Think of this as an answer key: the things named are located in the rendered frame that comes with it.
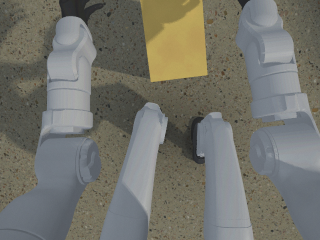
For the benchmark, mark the carton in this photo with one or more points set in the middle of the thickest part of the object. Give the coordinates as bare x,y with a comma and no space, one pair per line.
175,38

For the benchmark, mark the robot right shin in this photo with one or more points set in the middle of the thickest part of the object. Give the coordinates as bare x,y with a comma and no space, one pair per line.
213,115

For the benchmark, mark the robot right upper arm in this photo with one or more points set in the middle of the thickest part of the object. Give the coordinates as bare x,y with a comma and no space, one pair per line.
290,156

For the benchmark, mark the left robot hand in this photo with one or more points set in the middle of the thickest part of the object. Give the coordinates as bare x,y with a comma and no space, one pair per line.
76,8

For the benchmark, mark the robot left upper arm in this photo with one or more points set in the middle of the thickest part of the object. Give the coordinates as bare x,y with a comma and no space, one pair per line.
64,167

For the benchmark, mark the right robot thigh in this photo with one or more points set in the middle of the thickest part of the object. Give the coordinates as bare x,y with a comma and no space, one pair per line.
226,215

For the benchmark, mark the robot left forearm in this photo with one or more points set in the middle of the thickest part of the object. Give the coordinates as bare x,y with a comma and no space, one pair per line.
68,82

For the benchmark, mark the right robot hand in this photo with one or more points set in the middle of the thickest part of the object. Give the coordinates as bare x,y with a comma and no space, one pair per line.
243,2

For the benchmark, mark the robot right forearm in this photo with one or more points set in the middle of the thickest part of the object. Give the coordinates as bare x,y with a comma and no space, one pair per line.
271,66

